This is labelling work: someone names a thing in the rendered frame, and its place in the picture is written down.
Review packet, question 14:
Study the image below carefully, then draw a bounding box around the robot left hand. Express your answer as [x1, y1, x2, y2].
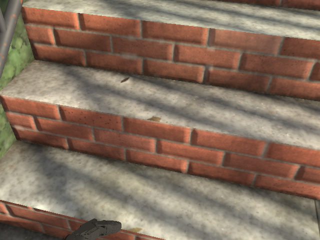
[62, 218, 122, 240]

